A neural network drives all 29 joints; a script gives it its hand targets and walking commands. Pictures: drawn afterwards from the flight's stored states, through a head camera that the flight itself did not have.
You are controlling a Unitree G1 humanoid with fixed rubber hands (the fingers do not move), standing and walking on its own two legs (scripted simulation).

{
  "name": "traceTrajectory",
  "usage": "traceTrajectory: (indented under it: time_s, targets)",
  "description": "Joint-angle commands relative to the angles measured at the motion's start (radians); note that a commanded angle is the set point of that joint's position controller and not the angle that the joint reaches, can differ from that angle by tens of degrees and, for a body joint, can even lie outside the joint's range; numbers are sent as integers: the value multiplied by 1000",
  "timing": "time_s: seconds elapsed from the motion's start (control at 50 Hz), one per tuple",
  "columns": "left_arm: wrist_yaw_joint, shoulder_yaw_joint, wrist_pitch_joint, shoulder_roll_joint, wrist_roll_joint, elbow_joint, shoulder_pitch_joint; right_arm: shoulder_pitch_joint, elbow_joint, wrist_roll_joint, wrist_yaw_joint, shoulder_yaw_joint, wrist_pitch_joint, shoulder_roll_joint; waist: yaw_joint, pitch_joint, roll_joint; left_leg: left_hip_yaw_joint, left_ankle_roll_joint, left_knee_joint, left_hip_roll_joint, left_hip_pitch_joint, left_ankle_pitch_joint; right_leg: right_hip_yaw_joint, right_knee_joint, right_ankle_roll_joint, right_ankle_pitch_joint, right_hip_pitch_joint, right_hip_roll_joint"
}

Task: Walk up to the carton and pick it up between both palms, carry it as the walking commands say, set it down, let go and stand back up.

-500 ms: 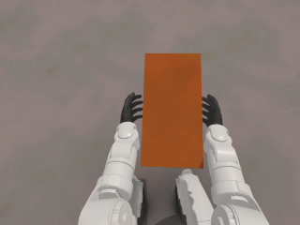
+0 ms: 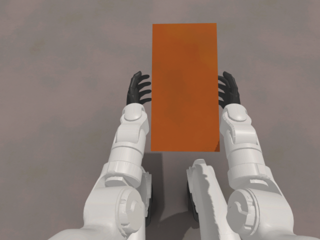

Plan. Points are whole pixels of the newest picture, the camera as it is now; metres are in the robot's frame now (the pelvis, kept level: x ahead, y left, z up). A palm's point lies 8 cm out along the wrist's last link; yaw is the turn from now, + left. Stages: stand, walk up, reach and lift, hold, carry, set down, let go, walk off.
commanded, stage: set down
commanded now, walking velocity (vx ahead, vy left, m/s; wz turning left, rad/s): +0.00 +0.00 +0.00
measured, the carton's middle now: (180, 99) +0.47 -0.07 -0.15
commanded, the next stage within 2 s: none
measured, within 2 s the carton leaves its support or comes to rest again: neither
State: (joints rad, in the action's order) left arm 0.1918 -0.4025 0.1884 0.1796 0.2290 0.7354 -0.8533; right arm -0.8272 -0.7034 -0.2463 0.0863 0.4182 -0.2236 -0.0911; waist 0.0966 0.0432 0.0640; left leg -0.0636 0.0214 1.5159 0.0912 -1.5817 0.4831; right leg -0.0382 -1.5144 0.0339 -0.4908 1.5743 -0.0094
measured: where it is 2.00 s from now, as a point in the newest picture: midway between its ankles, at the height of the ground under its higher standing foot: (171, 209)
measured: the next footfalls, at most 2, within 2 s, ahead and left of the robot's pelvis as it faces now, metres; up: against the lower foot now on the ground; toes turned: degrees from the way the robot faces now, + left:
none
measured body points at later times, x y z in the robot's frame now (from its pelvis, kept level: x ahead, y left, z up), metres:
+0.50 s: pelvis -0.01 +0.00 -0.07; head +0.26 -0.04 +0.29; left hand +0.48 +0.05 -0.16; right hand +0.46 -0.19 -0.17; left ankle +0.10 +0.12 -0.54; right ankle +0.09 -0.13 -0.54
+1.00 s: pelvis -0.02 -0.01 -0.13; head +0.30 -0.06 +0.19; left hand +0.50 +0.04 -0.25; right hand +0.49 -0.20 -0.26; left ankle +0.10 +0.12 -0.54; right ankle +0.09 -0.13 -0.54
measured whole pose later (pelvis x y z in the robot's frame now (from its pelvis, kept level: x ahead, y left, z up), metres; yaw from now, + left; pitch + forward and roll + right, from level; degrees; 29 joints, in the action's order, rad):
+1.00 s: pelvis -0.02 -0.01 -0.13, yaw +0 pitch +39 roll +2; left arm 0.22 -0.47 0.24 0.11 0.19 0.72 -1.16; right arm -1.19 -0.78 -0.24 0.07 0.39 -0.28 0.04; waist 0.07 -0.11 0.07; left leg -0.06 0.07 1.91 0.12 -2.06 0.54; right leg -0.06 -1.92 0.03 -0.53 2.08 -0.06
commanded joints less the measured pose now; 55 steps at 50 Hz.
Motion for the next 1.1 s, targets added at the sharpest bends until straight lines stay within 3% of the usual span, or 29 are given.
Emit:
traceTrajectory:
  time_s: [0.0,0.32,1.08]
  targets:
    - [-134,497,-26,1023,-62,35,-630,-657,3,75,-198,-483,38,-932,51,908,-10,49,9,-134,162,419,-146,73,130,-9,215,-439,-171]
    - [-142,457,0,992,-72,38,-781,-792,-17,84,-227,-459,7,-906,49,977,-11,69,10,5,163,287,-133,89,-1,-8,215,-322,-173]
    - [-173,432,14,838,-142,-1,-1034,-1014,-56,137,-224,-485,-5,-802,25,1042,-54,136,16,311,159,0,-150,87,-271,0,284,-178,-155]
